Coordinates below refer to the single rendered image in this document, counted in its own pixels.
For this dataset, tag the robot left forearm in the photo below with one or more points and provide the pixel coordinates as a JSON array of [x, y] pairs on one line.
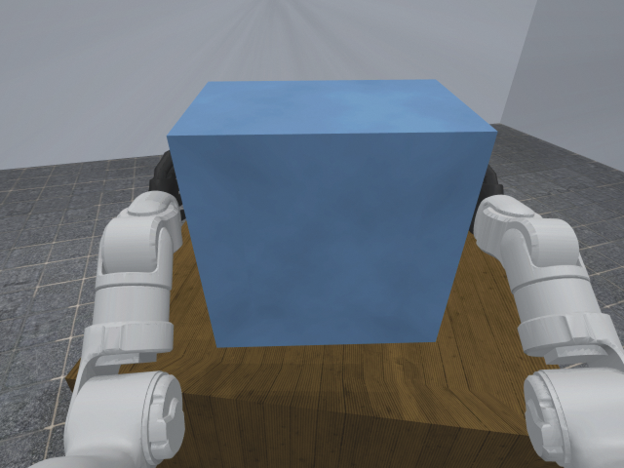
[[134, 278]]

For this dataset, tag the carton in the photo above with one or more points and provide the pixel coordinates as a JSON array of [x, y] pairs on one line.
[[328, 212]]

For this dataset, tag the robot right upper arm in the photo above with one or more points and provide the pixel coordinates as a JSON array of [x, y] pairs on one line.
[[576, 416]]

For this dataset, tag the robot right forearm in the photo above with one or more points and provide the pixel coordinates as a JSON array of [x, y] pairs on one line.
[[561, 319]]

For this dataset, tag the right robot hand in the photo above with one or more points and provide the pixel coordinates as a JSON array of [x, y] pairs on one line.
[[489, 188]]

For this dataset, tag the robot left upper arm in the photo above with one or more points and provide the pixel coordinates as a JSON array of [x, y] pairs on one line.
[[128, 420]]

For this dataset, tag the left robot hand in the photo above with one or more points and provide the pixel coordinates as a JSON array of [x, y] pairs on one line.
[[165, 179]]

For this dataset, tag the pedestal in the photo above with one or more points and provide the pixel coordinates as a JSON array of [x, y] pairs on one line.
[[458, 402]]

